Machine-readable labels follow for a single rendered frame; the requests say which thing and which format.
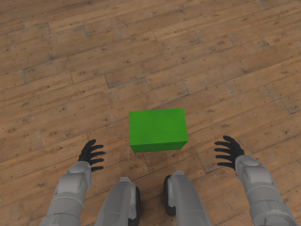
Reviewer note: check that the right robot shin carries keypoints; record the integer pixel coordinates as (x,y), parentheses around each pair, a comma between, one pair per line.
(172,202)

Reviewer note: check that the left robot forearm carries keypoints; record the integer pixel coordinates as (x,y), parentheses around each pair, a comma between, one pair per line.
(69,196)

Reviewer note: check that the left robot shin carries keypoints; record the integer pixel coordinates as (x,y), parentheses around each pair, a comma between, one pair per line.
(132,209)

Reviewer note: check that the robot shin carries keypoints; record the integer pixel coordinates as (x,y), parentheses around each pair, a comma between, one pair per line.
(132,209)
(172,202)

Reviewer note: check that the robot left hand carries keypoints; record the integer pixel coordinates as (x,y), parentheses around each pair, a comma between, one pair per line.
(86,154)

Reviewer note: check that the carton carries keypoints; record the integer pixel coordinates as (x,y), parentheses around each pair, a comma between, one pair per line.
(157,130)

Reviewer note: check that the robot right hand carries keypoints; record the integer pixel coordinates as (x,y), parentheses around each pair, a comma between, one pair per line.
(234,150)

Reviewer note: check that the right robot forearm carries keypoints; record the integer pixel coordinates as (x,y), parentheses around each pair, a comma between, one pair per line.
(266,205)

